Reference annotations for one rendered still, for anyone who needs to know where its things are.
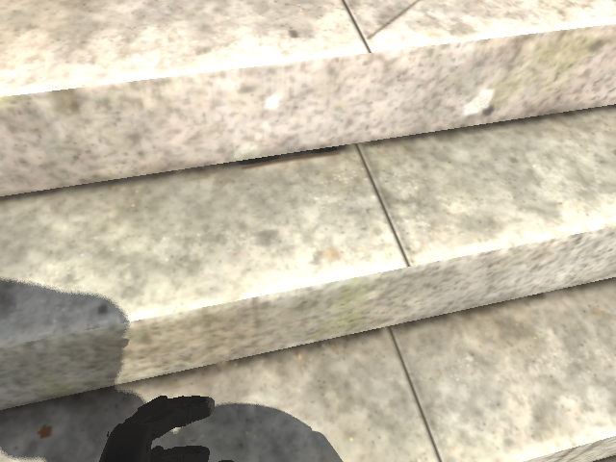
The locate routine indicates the robot left hand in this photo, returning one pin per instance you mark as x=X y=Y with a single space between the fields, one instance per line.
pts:
x=131 y=441

